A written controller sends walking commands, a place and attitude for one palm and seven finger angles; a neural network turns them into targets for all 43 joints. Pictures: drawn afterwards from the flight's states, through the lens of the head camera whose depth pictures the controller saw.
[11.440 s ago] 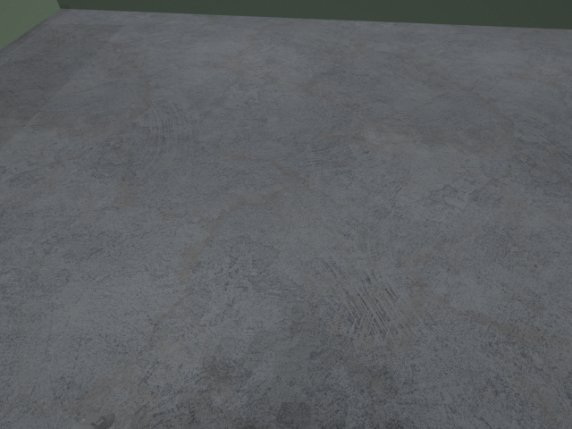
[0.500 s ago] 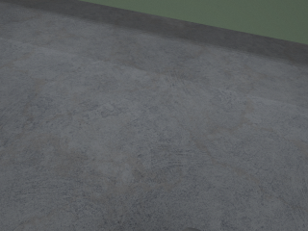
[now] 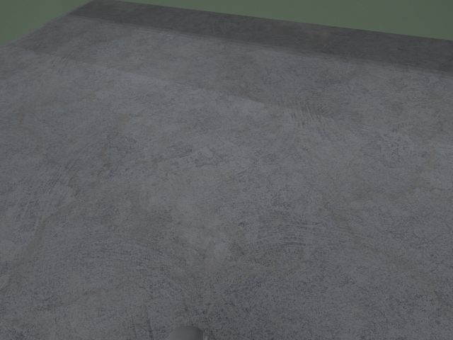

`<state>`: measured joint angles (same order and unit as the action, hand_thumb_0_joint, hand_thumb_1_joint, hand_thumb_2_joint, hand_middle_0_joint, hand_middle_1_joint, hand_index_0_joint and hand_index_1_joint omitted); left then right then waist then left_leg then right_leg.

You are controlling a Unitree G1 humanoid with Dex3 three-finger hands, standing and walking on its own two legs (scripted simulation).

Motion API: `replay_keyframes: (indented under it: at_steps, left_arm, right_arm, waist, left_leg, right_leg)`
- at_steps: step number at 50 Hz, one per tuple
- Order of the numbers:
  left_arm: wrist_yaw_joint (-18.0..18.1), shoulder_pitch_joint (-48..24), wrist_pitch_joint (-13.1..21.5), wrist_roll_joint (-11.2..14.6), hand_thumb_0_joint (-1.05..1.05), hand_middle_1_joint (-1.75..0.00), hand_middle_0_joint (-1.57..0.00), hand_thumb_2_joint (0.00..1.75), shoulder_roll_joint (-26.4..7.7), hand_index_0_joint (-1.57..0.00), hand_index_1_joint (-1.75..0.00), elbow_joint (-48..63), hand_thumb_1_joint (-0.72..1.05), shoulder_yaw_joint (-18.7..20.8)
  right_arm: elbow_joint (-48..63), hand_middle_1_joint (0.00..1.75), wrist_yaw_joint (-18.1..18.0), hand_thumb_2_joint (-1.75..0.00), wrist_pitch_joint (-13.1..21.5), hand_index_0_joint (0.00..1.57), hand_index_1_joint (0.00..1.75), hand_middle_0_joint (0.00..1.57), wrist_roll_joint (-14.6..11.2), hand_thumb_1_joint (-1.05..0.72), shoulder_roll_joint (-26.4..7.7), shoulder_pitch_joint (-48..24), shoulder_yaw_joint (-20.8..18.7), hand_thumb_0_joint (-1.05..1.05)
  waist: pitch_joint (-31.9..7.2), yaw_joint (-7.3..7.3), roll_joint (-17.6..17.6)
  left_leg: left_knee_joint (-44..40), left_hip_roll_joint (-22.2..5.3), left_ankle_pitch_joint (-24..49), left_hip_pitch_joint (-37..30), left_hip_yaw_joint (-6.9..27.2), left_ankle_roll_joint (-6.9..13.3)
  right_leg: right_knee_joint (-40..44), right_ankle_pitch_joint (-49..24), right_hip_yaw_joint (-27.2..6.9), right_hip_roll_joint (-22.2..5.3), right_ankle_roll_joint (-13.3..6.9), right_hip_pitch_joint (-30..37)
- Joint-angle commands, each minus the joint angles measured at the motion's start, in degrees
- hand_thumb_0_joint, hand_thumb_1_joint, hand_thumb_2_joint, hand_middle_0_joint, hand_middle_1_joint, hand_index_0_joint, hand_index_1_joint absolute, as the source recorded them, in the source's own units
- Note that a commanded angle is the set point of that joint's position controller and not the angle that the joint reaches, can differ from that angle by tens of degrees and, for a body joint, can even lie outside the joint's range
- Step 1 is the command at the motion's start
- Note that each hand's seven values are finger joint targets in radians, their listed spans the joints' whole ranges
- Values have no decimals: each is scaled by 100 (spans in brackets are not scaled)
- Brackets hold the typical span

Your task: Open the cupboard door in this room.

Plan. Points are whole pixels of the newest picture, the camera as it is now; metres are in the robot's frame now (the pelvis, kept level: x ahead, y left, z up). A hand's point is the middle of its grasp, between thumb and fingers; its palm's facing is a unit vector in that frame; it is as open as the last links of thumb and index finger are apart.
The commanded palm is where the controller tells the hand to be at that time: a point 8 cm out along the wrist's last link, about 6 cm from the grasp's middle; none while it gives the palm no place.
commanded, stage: turn or walk to find it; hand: left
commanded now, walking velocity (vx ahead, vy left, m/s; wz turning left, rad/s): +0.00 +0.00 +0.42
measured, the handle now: out of the picture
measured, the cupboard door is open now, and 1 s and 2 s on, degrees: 0 0 0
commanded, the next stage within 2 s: none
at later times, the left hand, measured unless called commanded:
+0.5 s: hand out of the picture -0.01 +0.28 -0.17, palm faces +0.24 -0.94 -0.24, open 7.4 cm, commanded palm none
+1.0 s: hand out of the picture -0.03 +0.21 -0.15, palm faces +0.41 -0.87 -0.26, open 7.4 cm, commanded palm none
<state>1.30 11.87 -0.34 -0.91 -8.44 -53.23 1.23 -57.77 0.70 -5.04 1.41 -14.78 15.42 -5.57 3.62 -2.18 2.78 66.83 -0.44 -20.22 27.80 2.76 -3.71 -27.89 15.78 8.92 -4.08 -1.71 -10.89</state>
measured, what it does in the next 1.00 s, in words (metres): steps on the spot, turning left: left foot, then right foot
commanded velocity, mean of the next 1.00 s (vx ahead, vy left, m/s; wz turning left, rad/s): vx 0.00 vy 0.00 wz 0.42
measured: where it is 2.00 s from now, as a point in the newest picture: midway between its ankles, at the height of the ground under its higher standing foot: outside the picture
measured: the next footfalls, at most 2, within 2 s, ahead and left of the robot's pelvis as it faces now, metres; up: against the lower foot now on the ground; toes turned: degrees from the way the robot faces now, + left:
left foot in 0.26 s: +0.00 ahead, +0.16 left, +0.00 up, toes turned +11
right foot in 0.74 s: +0.05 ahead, -0.07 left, +0.00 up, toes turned +14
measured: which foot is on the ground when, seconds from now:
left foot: up 0.00-0.24, down 0.26-0.74, up 0.76-1.00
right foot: down 0.00-0.26, up 0.28-0.72, down 0.74-1.00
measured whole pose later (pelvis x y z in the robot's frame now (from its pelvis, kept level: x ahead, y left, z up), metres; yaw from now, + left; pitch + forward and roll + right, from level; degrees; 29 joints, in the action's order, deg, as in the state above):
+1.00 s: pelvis -0.03 +0.01 +0.00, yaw +25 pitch -1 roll +2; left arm 1.3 11.8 -0.3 -1.2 -8.9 -53.2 1.3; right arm -57.8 0.7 -5.0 1.3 -14.6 14.5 -5.2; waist 4.2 -1.6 2.2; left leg 63.6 -1.1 -22.7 25.8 1.7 -3.8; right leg -28.6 15.6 9.8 -5.4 -1.1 -11.8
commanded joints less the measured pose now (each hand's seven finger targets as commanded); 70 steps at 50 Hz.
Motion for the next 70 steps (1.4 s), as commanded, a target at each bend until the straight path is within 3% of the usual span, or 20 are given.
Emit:
replay_keyframes:
  at_steps: [1,7,11,13,14,20,28,35,36,37,38,40,43,51,57,58,60,61,65,70]
  left_arm:
    - [82,316,120,-36,0,-30,-20,90,-1215,-20,-30,242,90,343]
    - [57,606,54,-99,0,-30,-20,90,-1539,-20,-30,42,90,425]
    - [34,365,-21,-12,0,-30,-20,90,-1528,-20,-30,-4,90,447]
    - [-17,294,-93,17,0,-30,-20,90,-918,-20,-30,293,90,283]
    - [33,-76,-181,-22,0,-30,-20,90,-994,-20,-30,357,90,262]
    - [-59,71,-151,1,0,-30,-20,90,-1027,-20,-30,59,90,302]
    - [-24,-428,-145,25,0,-30,-20,90,-936,-20,-30,368,90,263]
    - [22,186,-17,64,0,-30,-20,90,-946,-20,-30,305,90,282]
    - [46,357,39,35,0,-30,-20,90,-1149,-20,-30,261,90,314]
    - [93,476,93,-55,0,-30,-20,90,-1599,-20,-30,258,90,407]
    - [81,416,74,-49,0,-30,-20,90,-1786,-20,-30,359,90,435]
    - [87,-91,48,-2,0,-30,-20,90,-1485,-20,-30,489,90,409]
    - [74,-450,94,-2,0,-30,-20,90,-1104,-20,-30,555,90,309]
    - [63,416,89,-76,0,-30,-20,90,-1409,-20,-30,186,90,386]
    - [41,333,4,-63,0,-30,-20,90,-1583,-20,-30,49,90,468]
    - [32,239,-28,-18,0,-30,-20,90,-1505,-20,-30,43,90,459]
    - [-15,218,-109,28,0,-30,-20,90,-870,-20,-30,364,90,301]
    - [32,-169,-195,-15,0,-30,-20,90,-978,-20,-30,405,90,275]
    - [-73,-29,-170,-12,0,-30,-20,90,-993,-20,-30,100,90,318]
    - [-55,-155,-154,13,0,-30,-20,90,-946,-20,-30,189,90,287]
  right_arm:
    - [410,30,8,-90,148,20,30,20,-9,-90,-246,-360,11,0]
    - [541,30,-6,-90,255,20,30,20,-103,-90,-148,-822,151,0]
    - [439,30,-16,-90,382,20,30,20,-91,-90,-327,-279,135,0]
    - [471,30,-35,-90,426,20,30,20,-42,-90,-1284,70,-63,0]
    - [366,30,-93,-90,411,20,30,20,-28,-90,-1283,234,-72,0]
    - [573,30,-185,-90,490,20,30,20,-44,-90,-799,-569,81,0]
    - [578,30,-157,-90,432,20,30,20,-6,-90,-838,-261,-11,0]
    - [670,30,-129,-90,379,20,30,20,-27,-90,-759,-470,-53,0]
    - [687,30,-103,-90,391,20,30,20,-71,-90,-581,-410,-33,0]
    - [781,30,-64,-90,402,20,30,20,-114,-90,-211,-295,25,0]
    - [856,30,-69,-90,338,20,30,20,-63,-90,-320,-349,-29,0]
    - [681,30,-44,-90,177,20,30,20,-11,-90,-415,-438,-93,0]
    - [410,30,27,-90,163,20,30,20,-2,-90,-280,25,-57,0]
    - [501,30,13,-90,191,20,30,20,-53,-90,-164,-632,76,0]
    - [480,30,-22,-90,340,20,30,20,-102,-90,-171,-406,146,0]
    - [429,30,-8,-90,386,20,30,20,-94,-90,-289,-163,127,0]
    - [455,30,-40,-90,441,20,30,20,-27,-90,-1285,176,-89,0]
    - [355,30,-94,-90,421,20,30,20,-18,-90,-1278,299,-95,0]
    - [570,30,-178,-90,463,20,30,20,-14,-90,-804,-630,73,0]
    - [539,30,-170,-90,473,20,30,20,-28,-90,-823,-344,42,0]
  waist:
    - [-148,325,-1158]
    - [-430,545,-1488]
    - [-679,142,-1102]
    - [-732,-43,1406]
    - [-691,-228,1114]
    - [-443,182,455]
    - [-418,8,519]
    - [-704,357,465]
    - [-779,419,-23]
    - [-802,437,-1464]
    - [-551,470,-1777]
    - [13,301,-1311]
    - [-68,34,-1150]
    - [-251,461,-1329]
    - [-590,291,-1432]
    - [-693,120,-1045]
    - [-663,-69,1545]
    - [-632,-241,1205]
    - [-241,191,622]
    - [-450,82,451]
  left_leg:
    - [-372,-153,-240,398,-111,-87]
    - [-2120,-83,-754,-403,-591,31]
    - [-4329,-109,924,-1922,-754,187]
    - [-4808,-2201,3575,-2959,1648,1114]
    - [-4895,-2284,3246,-2403,1672,1398]
    - [-4716,-1334,3668,-2303,694,1272]
    - [-4655,-1314,3381,-2235,1330,1406]
    - [-4083,-883,2878,-1373,1501,1060]
    - [-3703,-586,2012,-789,1304,782]
    - [-2678,182,229,257,424,372]
    - [-1475,406,-1245,322,100,242]
    - [-22,126,-874,307,354,267]
    - [353,-25,-61,356,110,111]
    - [-1218,-123,-621,-45,-379,-40]
    - [-3449,-16,100,-1283,-826,112]
    - [-4266,-129,840,-1923,-715,174]
    - [-4886,-2250,3402,-2793,1803,1174]
    - [-4984,-2318,2885,-2229,1791,1427]
    - [-4890,-1430,2597,-1870,902,1255]
    - [-4748,-1334,3249,-2267,966,1337]
  right_leg:
    - [1051,-1572,-990,-1489,-544,503]
    - [559,-2715,-763,-1668,-688,715]
    - [-432,-2159,-177,-1419,-78,57]
    - [-2479,1966,81,-365,574,-2028]
    - [-3087,2098,-444,-329,551,-1908]
    - [-3446,805,-727,-239,656,-1946]
    - [-2396,1024,-744,-14,670,-1624]
    - [121,-209,-589,195,527,114]
    - [741,-634,-912,-182,446,843]
    - [1042,-974,-2214,-1520,-7,1452]
    - [1262,-1213,-2666,-2377,-599,655]
    - [1515,-69,-2367,-1967,-690,-434]
    - [1204,-772,-1152,-1331,-375,-159]
    - [845,-2108,-832,-1580,-609,481]
    - [45,-2361,-422,-1570,-343,334]
    - [-440,-1860,-205,-1444,-83,-64]
    - [-2482,2053,77,-321,603,-2126]
    - [-3114,2082,-470,-336,551,-1939]
    - [-3537,890,-704,-284,589,-1998]
    - [-2941,889,-709,-122,662,-1842]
